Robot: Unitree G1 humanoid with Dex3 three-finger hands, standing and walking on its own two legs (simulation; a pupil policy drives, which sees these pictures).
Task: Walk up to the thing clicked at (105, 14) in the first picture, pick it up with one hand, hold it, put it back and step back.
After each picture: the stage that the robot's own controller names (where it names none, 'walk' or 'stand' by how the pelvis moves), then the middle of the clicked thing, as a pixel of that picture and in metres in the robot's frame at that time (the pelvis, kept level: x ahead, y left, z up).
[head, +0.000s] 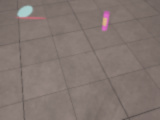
stand; (105, 21) +1.70 -0.29 -0.65
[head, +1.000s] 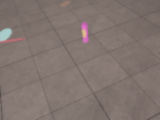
walk; (85, 32) +1.59 +0.09 -0.62
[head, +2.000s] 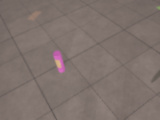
walk; (59, 62) +1.01 +0.33 -0.64
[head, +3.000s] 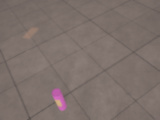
walk; (59, 100) +0.62 +0.28 -0.65
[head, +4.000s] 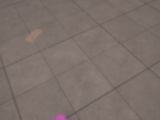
walk; out of the picture +0.38 +0.21 -0.64
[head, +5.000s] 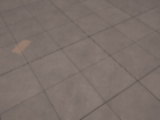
stand; out of the picture +0.31 +0.20 -0.65
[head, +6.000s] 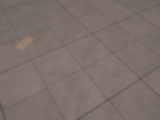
stand; out of the picture +0.31 +0.20 -0.66
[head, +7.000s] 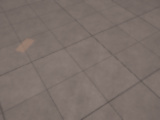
stand; out of the picture +0.31 +0.20 -0.66
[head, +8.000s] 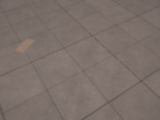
stand; out of the picture +0.30 +0.20 -0.66
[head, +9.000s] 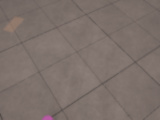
go down; out of the picture +0.33 +0.21 -0.63
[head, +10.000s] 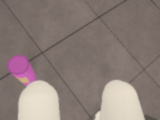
go down; (24, 72) +0.38 +0.24 -0.25
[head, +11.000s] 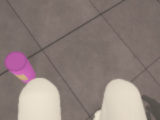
close in; (23, 69) +0.38 +0.24 -0.24
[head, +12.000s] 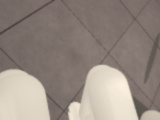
close in; out of the picture +0.36 +0.28 -0.15
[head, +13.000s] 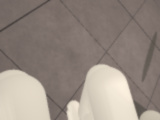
lift; out of the picture +0.36 +0.28 -0.15
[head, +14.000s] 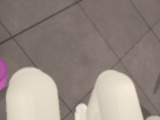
lift; out of the picture +0.29 +0.26 -0.14
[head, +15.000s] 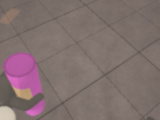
lift; (28, 89) +0.31 +0.18 +0.04
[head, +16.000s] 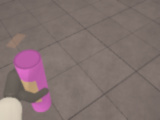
hold; (36, 85) +0.33 +0.16 +0.05
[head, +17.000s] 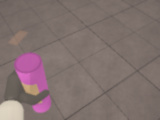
hold; (36, 87) +0.32 +0.17 +0.04
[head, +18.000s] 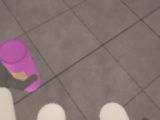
crouch; (24, 70) +0.37 +0.20 -0.04
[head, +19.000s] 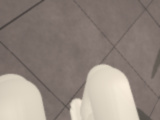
lower; out of the picture +0.37 +0.27 -0.16
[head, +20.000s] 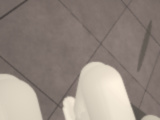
lower; out of the picture +0.39 +0.29 -0.16
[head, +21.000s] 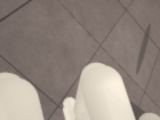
lower; out of the picture +0.38 +0.29 -0.16
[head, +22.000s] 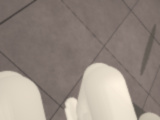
lower; out of the picture +0.36 +0.28 -0.16
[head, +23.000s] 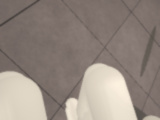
loosen; out of the picture +0.36 +0.27 -0.16
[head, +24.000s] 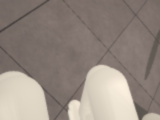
withdraw; out of the picture +0.36 +0.26 -0.16
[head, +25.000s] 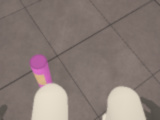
walk; (42, 74) +0.40 +0.22 -0.30
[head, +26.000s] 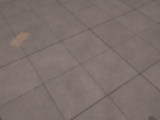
stand; out of the picture +0.29 +0.18 -0.59
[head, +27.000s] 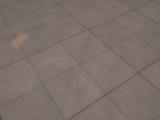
stand; out of the picture +0.32 +0.20 -0.59
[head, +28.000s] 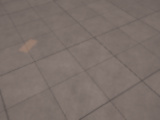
stand; out of the picture +0.32 +0.18 -0.64
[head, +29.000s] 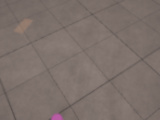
stand; out of the picture +0.34 +0.19 -0.64
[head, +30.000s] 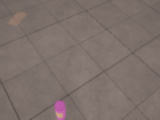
walk; (60, 111) +0.43 +0.12 -0.64
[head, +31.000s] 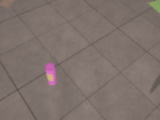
walk; (51, 74) +0.68 +0.23 -0.64
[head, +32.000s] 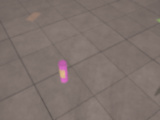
stand; (63, 72) +0.90 +0.20 -0.64
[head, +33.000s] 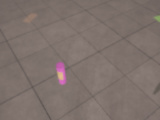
stand; (61, 73) +0.88 +0.21 -0.66
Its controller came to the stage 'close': yes
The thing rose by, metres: 0.67
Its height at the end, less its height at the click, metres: +0.00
